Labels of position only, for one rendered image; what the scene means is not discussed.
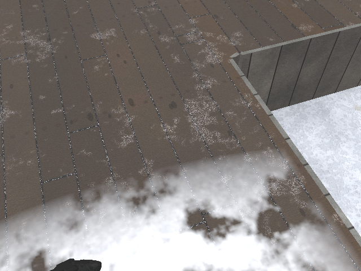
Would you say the robot left hand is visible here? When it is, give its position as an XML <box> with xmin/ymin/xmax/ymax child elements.
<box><xmin>50</xmin><ymin>259</ymin><xmax>102</xmax><ymax>271</ymax></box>

